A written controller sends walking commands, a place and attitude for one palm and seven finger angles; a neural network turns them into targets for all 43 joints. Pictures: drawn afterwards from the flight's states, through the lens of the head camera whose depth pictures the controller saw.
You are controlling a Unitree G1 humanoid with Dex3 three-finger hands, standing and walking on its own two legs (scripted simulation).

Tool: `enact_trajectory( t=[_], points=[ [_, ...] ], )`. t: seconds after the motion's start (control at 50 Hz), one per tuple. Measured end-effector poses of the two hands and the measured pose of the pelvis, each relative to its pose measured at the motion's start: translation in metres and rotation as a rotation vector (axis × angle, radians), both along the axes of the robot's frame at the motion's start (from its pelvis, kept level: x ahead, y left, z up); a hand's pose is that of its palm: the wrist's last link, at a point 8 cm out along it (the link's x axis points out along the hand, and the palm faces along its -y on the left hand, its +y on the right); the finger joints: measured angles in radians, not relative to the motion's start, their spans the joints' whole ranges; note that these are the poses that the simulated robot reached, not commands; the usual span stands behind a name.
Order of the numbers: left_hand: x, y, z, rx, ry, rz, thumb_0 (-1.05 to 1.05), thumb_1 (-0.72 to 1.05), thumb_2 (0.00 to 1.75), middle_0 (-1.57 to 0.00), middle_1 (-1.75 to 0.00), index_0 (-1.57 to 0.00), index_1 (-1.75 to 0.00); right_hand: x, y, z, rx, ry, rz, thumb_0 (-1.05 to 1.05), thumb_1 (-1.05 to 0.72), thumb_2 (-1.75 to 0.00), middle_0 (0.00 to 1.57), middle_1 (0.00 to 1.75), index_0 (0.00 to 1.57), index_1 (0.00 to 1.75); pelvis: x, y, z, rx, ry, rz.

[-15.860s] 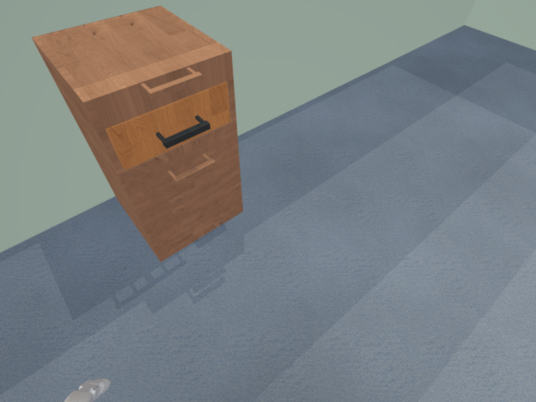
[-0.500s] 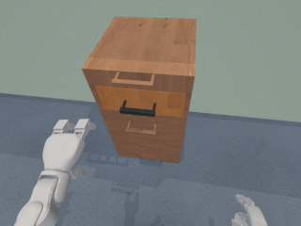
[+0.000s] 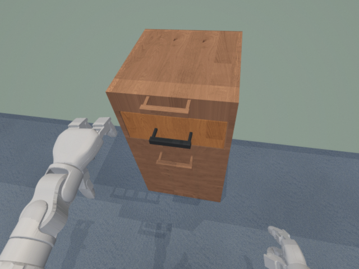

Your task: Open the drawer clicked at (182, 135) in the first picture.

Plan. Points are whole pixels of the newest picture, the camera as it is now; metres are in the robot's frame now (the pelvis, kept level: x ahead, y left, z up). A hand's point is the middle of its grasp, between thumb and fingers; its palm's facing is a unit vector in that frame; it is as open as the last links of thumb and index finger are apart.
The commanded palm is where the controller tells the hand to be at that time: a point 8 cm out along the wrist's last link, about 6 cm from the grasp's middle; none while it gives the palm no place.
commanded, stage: raise the hand with hooked fingers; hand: left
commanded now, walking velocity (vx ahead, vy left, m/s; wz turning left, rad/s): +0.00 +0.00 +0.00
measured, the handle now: (171, 137) +0.56 +0.12 -0.16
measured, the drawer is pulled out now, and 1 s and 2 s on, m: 0.00 0.00 0.00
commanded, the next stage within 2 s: move the hooked fingers above the handle in 0.28 s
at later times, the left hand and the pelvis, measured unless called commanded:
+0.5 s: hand (100, 165) +0.31 +0.23 +0.06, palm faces -0.02 -0.09 -1.00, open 13.9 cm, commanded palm +0.30 +0.23 +0.11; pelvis -0.01 +0.00 +0.00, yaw +0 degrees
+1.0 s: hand (138, 156) +0.38 +0.17 -0.01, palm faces -0.10 -0.06 -0.99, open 13.9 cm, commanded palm +0.37 +0.19 +0.06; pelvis -0.01 +0.00 -0.01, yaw -1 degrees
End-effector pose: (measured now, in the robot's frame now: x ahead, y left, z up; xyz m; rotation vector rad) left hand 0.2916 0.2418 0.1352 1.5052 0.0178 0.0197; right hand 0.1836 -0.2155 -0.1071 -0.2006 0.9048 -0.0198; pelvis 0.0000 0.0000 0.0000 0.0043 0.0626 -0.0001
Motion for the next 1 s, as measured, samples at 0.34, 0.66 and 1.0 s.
enact_trajectory(
  t=[0.34,0.66,1.0],
  points=[
    [-0.008,-0.001,-0.004,0.003,-0.076,-0.03,0.0,-0.49,0.3,-0.32,-1.2,-0.32,-1.2,-0.026,-0.022,-0.009,-0.03,0.077,-0.055,0.01,-0.9,-0.9,0.2,0.3,0.2,0.29,-0.003,0.001,-0.001,0.001,0.026,-0.004],
    [0.021,-0.041,-0.046,-0.014,0.023,-0.156,0.0,-0.49,0.3,-0.32,-1.2,-0.32,-1.2,-0.038,-0.015,-0.008,-0.035,0.049,-0.063,0.01,-0.9,-0.9,0.2,0.3,0.2,0.3,-0.017,-0.001,-0.006,0.001,0.044,0.0],
    [0.073,-0.066,-0.087,0.001,0.093,-0.129,0.0,-0.49,0.3,-0.32,-1.2,-0.31,-1.2,-0.127,-0.048,-0.033,-0.073,0.264,-0.228,0.01,-0.9,-0.9,0.2,0.3,0.2,0.29,-0.014,-0.002,-0.015,0.006,0.127,-0.022]
  ],
)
